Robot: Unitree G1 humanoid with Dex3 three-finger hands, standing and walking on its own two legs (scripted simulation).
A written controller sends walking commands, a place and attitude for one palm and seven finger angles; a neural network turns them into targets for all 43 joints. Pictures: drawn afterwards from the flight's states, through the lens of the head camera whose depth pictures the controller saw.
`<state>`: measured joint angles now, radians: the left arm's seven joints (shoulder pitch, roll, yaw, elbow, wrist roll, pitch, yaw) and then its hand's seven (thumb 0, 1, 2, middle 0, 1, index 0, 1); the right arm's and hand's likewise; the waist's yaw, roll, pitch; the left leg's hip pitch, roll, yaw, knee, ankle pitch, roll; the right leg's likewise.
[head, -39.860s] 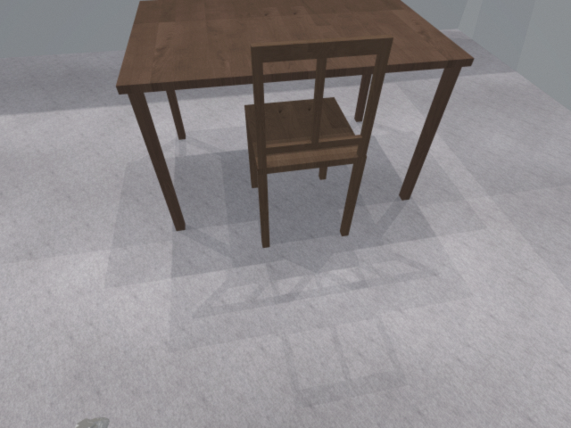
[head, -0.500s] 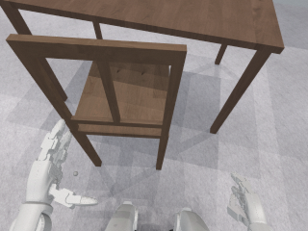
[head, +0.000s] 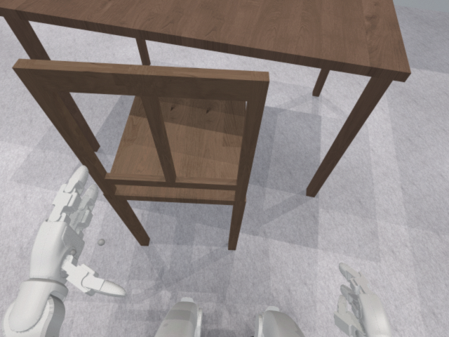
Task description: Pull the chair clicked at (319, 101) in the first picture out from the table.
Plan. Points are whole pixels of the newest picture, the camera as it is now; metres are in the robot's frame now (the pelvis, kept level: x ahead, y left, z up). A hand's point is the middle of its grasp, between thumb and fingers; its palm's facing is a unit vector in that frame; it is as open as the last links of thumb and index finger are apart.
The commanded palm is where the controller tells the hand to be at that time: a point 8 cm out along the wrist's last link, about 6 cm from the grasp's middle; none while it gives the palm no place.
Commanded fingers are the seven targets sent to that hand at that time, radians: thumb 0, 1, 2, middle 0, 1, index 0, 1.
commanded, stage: raise the hand toward the chair's back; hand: left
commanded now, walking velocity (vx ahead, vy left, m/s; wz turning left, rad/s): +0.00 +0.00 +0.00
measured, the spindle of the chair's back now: (162, 144) +0.48 +0.17 +0.01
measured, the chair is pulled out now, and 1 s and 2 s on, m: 0.20 0.20 0.20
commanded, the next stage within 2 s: aim the fingers beside a spindle in 0.34 s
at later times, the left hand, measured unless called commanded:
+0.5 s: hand (104, 249) +0.24 +0.20 +0.05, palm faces +0.05 -1.00 -0.06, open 16.9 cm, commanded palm +0.22 +0.25 +0.05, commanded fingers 0.00 -0.50 0.30 -0.06 -0.08 -0.06 -0.08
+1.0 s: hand (128, 236) +0.27 +0.18 +0.03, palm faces +0.03 -1.00 -0.05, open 16.9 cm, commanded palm +0.24 +0.23 +0.03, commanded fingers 0.00 -0.50 0.30 -0.06 -0.08 -0.06 -0.08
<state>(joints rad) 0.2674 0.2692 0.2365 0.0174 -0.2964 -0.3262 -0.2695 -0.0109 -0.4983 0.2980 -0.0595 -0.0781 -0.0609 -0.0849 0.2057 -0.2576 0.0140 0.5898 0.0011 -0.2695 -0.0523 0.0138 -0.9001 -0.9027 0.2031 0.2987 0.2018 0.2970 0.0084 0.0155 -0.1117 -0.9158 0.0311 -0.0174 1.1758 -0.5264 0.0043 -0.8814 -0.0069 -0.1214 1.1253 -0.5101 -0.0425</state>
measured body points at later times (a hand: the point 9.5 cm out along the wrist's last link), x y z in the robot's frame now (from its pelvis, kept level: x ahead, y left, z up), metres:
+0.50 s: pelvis -0.01 +0.00 +0.00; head +0.07 +0.00 +0.44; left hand +0.23 +0.26 +0.06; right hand +0.19 -0.23 -0.08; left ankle +0.02 +0.11 -0.65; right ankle +0.02 -0.10 -0.65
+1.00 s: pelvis -0.01 -0.01 -0.01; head +0.08 +0.00 +0.43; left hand +0.26 +0.23 +0.04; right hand +0.18 -0.24 -0.10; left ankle +0.02 +0.11 -0.65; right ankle +0.02 -0.10 -0.65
